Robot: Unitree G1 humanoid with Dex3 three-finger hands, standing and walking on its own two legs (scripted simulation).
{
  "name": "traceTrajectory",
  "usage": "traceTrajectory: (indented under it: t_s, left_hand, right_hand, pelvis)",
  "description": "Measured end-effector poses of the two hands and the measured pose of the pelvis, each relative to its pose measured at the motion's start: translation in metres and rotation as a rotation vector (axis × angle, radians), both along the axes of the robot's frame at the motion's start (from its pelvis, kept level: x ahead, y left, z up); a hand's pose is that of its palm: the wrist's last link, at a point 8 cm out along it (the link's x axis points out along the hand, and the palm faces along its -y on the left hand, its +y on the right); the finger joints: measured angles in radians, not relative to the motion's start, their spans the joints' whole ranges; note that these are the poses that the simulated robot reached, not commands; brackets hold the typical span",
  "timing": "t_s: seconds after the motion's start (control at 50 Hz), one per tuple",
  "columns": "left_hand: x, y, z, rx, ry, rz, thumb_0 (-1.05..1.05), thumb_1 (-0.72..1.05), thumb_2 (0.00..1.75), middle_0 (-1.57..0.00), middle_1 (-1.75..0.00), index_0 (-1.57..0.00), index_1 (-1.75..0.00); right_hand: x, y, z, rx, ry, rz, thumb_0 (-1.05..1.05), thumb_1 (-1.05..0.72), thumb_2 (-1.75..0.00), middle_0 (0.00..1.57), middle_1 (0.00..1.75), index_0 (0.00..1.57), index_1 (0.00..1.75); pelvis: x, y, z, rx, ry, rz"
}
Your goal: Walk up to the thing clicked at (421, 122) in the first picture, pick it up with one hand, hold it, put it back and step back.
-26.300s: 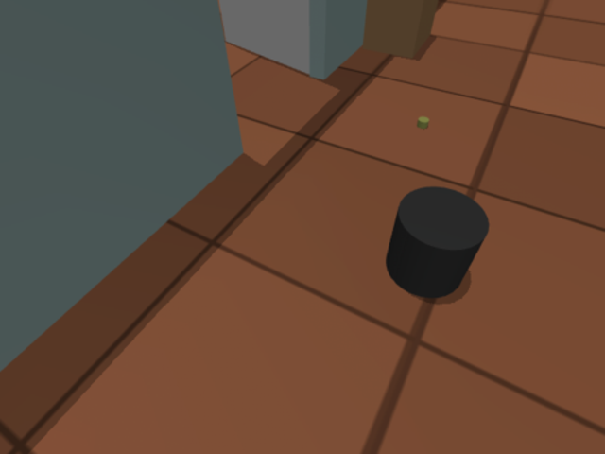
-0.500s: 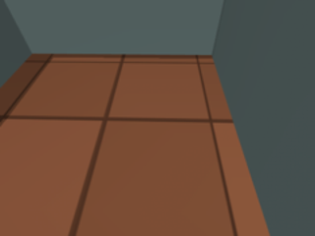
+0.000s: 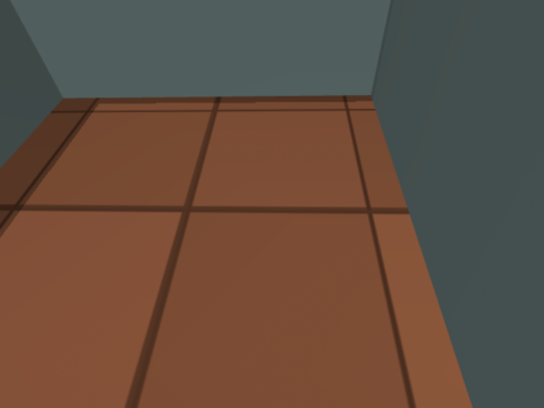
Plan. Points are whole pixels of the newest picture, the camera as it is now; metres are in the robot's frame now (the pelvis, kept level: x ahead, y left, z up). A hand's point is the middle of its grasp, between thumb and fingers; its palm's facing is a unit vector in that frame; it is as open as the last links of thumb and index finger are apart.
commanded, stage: stand
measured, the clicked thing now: out of the picture -1.14 +0.95 -0.76
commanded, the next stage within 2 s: walk up in 0.96 s
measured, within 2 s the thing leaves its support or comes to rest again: neither
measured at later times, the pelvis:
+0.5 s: pelvis -0.01 -0.01 +0.00, yaw +0 degrees
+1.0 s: pelvis -0.01 -0.02 +0.00, yaw +1 degrees
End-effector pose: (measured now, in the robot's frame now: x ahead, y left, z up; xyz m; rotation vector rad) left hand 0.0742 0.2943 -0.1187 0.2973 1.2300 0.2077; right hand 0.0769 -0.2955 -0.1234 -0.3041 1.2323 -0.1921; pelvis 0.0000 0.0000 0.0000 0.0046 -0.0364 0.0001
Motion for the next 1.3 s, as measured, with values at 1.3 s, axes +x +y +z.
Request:
traceTrajectory:
  t_s: [1.3]
  left_hand:
    - [-0.035,0.029,-0.021,-0.023,-0.138,0.152,0.01,0.9,0.89,-0.21,-0.3,-0.21,-0.3]
  right_hand:
    - [0.033,-0.015,0.016,-0.124,-0.012,0.225,0.0,-0.9,-0.9,0.21,0.3,0.2,0.3]
  pelvis:
    - [-0.02,0.001,-0.025,-0.011,0.003,0.224]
